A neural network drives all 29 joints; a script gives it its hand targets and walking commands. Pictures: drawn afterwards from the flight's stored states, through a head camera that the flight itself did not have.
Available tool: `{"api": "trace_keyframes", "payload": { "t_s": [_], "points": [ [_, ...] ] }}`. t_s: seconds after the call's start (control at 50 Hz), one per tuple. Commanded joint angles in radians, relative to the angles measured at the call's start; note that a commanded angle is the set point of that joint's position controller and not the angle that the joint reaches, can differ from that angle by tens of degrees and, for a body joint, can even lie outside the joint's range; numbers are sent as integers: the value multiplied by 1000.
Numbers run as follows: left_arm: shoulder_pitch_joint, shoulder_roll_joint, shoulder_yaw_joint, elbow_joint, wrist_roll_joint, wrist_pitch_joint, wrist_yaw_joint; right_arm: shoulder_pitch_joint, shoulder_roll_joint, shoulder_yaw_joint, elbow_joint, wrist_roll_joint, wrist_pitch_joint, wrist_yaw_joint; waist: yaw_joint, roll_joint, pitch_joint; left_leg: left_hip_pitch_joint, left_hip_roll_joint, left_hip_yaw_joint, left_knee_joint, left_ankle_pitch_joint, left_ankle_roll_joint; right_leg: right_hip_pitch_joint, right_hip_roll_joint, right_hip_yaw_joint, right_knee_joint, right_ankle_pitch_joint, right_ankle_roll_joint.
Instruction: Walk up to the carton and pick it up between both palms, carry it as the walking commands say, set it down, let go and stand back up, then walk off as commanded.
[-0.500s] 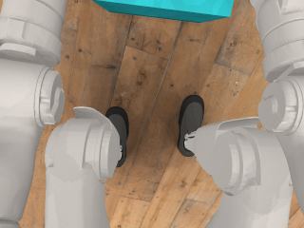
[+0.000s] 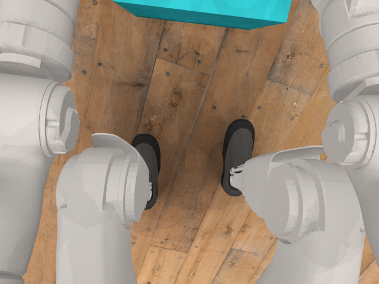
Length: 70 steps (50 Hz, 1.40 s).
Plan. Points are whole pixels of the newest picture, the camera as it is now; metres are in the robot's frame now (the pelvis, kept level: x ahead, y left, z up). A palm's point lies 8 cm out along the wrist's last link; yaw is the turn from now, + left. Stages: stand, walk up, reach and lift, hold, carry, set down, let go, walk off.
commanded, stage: reach and lift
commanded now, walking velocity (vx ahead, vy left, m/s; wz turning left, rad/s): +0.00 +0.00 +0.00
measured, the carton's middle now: out of the picture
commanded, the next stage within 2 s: none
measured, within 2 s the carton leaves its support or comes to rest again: leaves its support in 0.40 s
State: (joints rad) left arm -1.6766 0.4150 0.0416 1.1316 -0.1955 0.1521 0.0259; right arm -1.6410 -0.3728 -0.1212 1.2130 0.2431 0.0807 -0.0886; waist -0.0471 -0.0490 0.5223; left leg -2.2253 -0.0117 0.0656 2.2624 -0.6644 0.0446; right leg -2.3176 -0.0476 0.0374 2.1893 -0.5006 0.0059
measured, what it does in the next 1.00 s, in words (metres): stands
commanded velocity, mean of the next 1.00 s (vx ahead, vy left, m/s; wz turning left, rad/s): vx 0.00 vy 0.00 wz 0.00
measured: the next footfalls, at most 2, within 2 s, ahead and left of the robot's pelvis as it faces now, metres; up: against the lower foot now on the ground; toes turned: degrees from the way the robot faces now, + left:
none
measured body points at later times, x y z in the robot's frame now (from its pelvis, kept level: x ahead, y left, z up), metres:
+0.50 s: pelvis +0.00 +0.00 +0.00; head +0.38 -0.01 +0.22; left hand +0.60 +0.14 -0.17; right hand +0.57 -0.19 -0.18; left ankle +0.09 +0.10 -0.33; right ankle +0.13 -0.13 -0.33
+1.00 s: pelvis -0.01 +0.00 +0.01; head +0.35 -0.01 +0.26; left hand +0.60 +0.14 -0.13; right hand +0.56 -0.19 -0.13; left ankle +0.09 +0.10 -0.33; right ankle +0.13 -0.13 -0.33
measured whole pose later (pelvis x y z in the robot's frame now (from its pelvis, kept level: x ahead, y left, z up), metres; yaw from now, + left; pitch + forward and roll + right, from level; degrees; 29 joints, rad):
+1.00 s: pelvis -0.01 +0.00 +0.01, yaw -1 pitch +28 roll +0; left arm -1.65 0.41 0.04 1.08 -0.20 0.32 0.11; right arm -1.54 -0.33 -0.09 0.95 0.25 0.35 -0.19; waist -0.05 -0.01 0.53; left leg -2.08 -0.02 0.05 2.27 -0.67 0.04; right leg -2.17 -0.01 0.04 2.19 -0.50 0.03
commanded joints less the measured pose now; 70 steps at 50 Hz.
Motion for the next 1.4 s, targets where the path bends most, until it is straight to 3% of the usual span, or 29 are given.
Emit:
{"api": "trace_keyframes", "payload": {
  "t_s": [0.0,0.08,0.1,0.3,0.32,0.36,0.38,0.42,0.44,0.48,0.52,0.62,0.64,0.66,0.74,0.76,0.78,0.86,0.94,0.96,1.02,1.12,1.16,1.22,1.28,1.32,1.34,1.36,1.38],
  "points": [
    [-335,-934,-169,-123,10,55,-274,-499,757,172,-264,31,35,270,8,149,-1067,475,-64,-87,-146,401,-12,617,83,-103,2,301,-27],
    [-385,-945,-191,-225,-21,32,-276,-526,787,192,-306,53,36,267,21,163,-1131,501,-68,-62,-145,444,-23,671,89,-99,0,345,-24],
    [-403,-954,-223,-212,-39,39,-266,-509,749,197,-314,42,27,262,-36,119,-1180,528,-63,-81,-137,459,-14,696,81,-122,18,369,-19],
    [-599,-881,-279,-432,-136,29,-188,-740,793,288,-599,173,26,204,22,163,-1788,932,-82,-103,-128,763,-26,823,103,-128,4,507,-10],
    [-623,-881,-295,-469,-156,22,-178,-704,785,282,-555,164,36,191,-27,146,-1826,949,-81,-98,-136,734,-31,865,108,-129,-16,514,-9],
    [-647,-881,-259,-449,-122,20,-169,-732,807,258,-561,174,40,184,23,211,-1853,966,-93,-78,-127,742,-33,858,108,-120,-2,506,-13],
    [-680,-889,-324,-604,-167,19,-157,-749,812,308,-651,187,54,177,-23,149,-2078,1030,-94,-86,-142,749,-35,1065,112,-116,-13,613,-9],
    [-645,-841,-242,-451,-127,20,-150,-688,843,249,-528,156,67,170,23,168,-1892,1000,-89,-83,-136,779,-24,829,118,-123,-15,529,-6],
    [-640,-887,-268,-452,-150,26,-155,-702,814,239,-544,134,71,169,-55,138,-1866,949,-82,-77,-161,639,-21,884,118,-140,-40,481,-5],
    [-625,-936,-223,-424,-122,26,-169,-757,850,257,-579,134,71,176,8,118,-1823,815,-95,-48,-160,581,-17,895,120,-122,-42,470,-13],
    [-687,-920,-235,-401,-129,37,-177,-762,844,213,-556,94,84,169,-37,114,-1782,802,-93,-52,-186,510,-22,909,120,-134,-61,409,-19],
    [-669,-982,-205,-434,-113,54,-187,-844,890,259,-711,120,97,177,3,75,-1911,800,-101,-34,-225,495,-24,1065,133,-131,-93,465,-15],
    [-604,-976,-150,-354,-71,73,-194,-866,891,245,-692,117,103,173,57,103,-1873,777,-102,-4,-224,473,-24,1084,128,-116,-108,440,-7],
    [-571,-986,-115,-264,-57,81,-203,-887,870,216,-627,66,112,174,0,12,-1718,666,-98,-55,-231,391,0,988,120,-145,-81,365,-5],
    [-658,-972,-150,-357,-74,81,-221,-794,926,198,-562,70,140,186,36,55,-1765,715,-94,-17,-242,364,-21,988,122,-138,-105,317,-11],
    [-648,-1025,-179,-436,-101,85,-217,-873,942,233,-736,81,130,188,-1,2,-1906,818,-109,-45,-256,453,-9,1036,139,-153,-121,386,-6],
    [-607,-1030,-145,-338,-55,99,-217,-814,929,177,-601,62,139,197,22,91,-1750,741,-96,-39,-265,393,-19,954,126,-155,-113,335,-10],
    [-634,-1036,-99,-357,-47,114,-227,-878,888,179,-673,54,152,206,21,70,-1819,770,-99,-25,-249,389,-20,942,125,-151,-131,311,-9],
    [-724,-1082,-196,-638,-127,122,-198,-937,939,278,-887,118,173,190,31,90,-2338,1070,-128,-46,-241,681,-21,1188,147,-153,-105,563,5],
    [-690,-1054,-153,-517,-97,136,-192,-875,894,225,-804,66,182,192,-3,80,-2162,955,-111,-55,-270,544,-19,1112,145,-150,-129,463,-3],
    [-741,-1057,-191,-591,-99,146,-199,-846,981,222,-794,80,208,207,51,108,-2127,980,-108,-48,-295,502,-20,1033,139,-142,-140,398,-10],
    [-678,-1128,-145,-474,-62,170,-210,-708,1013,82,-577,-37,241,230,-32,95,-1949,897,-108,-55,-344,408,-37,885,148,-181,-187,271,-25],
    [-614,-1208,-179,-511,-86,183,-214,-808,1010,171,-809,14,232,233,-1,110,-2163,1013,-124,-45,-341,487,-46,1015,157,-163,-214,356,-18],
    [-543,-1206,-101,-378,-24,197,-219,-740,980,72,-670,-76,245,250,-46,85,-1936,917,-122,-73,-385,381,-42,848,151,-195,-234,214,-24],
    [-544,-1286,-157,-540,-24,204,-200,-839,1047,208,-909,9,241,263,52,119,-2316,1134,-139,-85,-388,591,-37,978,170,-160,-225,357,-17],
    [-571,-1220,-99,-500,-3,215,-196,-834,1019,169,-847,-32,258,250,22,68,-2287,1041,-137,-73,-372,548,-26,970,161,-172,-231,341,-4],
    [-520,-1250,-116,-510,-1,212,-193,-853,1065,216,-910,4,261,256,63,75,-2377,1126,-146,-68,-387,595,-23,1002,167,-162,-244,363,-3],
    [-558,-1272,-173,-612,-63,206,-191,-821,1074,251,-943,19,274,258,-9,52,-2517,1194,-151,-68,-391,649,-29,1089,181,-152,-268,457,-8],
    [-592,-1273,-190,-630,-32,211,-190,-765,1067,235,-885,-3,277,255,29,117,-2480,1191,-137,-69,-380,648,-45,1025,175,-149,-248,408,-13]
  ]
}}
